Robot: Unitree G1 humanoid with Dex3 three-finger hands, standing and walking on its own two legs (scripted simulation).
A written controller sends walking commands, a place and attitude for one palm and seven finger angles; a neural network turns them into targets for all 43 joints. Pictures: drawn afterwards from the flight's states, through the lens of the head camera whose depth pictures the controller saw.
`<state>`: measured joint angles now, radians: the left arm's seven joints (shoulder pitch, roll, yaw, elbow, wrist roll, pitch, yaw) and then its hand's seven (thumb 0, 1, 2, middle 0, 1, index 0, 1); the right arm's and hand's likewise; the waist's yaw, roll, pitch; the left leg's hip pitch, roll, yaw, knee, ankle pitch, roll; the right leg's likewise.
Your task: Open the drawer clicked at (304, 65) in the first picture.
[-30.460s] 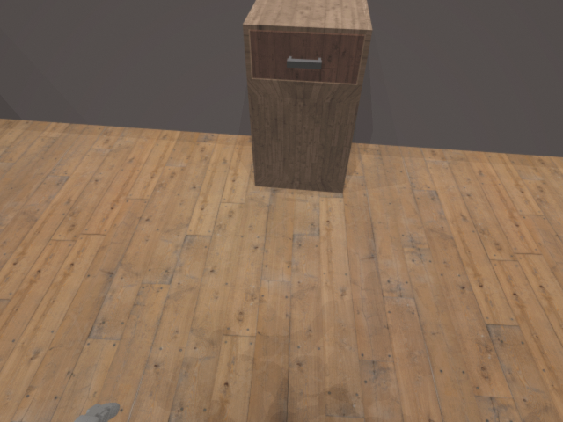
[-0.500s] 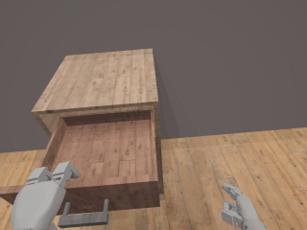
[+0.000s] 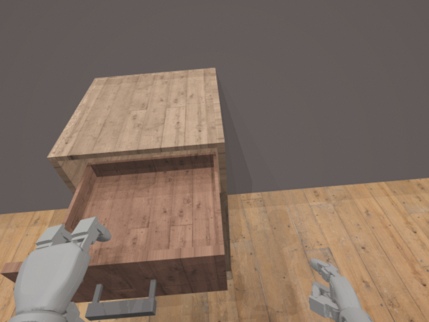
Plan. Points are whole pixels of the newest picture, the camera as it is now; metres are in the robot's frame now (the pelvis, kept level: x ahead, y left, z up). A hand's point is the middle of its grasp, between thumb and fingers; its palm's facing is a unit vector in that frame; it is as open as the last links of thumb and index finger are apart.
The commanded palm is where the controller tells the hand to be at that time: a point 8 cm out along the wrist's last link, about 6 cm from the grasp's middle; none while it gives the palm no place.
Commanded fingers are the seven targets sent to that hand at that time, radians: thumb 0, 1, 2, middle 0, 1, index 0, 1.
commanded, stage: draw the hand back to the body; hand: left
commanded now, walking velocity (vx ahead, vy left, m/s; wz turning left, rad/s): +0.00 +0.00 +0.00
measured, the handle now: (124, 297) +0.17 +0.23 -0.07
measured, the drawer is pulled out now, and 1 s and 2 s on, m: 0.29 0.29 0.29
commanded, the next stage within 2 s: step back with the hand held close in 1.18 s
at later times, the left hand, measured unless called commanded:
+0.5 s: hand (94, 237) +0.18 +0.21 +0.16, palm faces +0.36 -0.85 -0.38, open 12.7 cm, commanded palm +0.12 +0.25 +0.17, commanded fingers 0.00 0.09 0.56 -0.26 -0.82 -0.26 -0.82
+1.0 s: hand (86, 237) +0.17 +0.21 +0.17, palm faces +0.42 -0.82 -0.39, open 8.4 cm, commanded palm +0.12 +0.25 +0.18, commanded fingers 0.00 0.90 0.90 -0.20 -0.30 -0.20 -0.30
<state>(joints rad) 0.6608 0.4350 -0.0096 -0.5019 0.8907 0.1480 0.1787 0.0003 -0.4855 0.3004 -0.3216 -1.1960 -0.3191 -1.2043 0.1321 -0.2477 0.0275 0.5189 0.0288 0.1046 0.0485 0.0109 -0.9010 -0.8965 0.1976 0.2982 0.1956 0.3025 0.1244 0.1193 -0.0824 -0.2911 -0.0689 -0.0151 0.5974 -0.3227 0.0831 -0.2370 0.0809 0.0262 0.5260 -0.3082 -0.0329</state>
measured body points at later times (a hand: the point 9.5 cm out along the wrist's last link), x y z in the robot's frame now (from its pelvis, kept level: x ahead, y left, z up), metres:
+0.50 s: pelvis +0.01 -0.02 +0.01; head -0.01 -0.03 +0.46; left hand +0.16 +0.25 +0.18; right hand +0.21 -0.21 -0.07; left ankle -0.01 +0.06 -0.73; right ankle -0.02 -0.11 -0.73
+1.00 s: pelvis +0.00 -0.04 +0.01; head -0.02 -0.06 +0.46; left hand +0.14 +0.25 +0.19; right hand +0.22 -0.24 -0.06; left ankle -0.01 +0.06 -0.73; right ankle -0.02 -0.11 -0.73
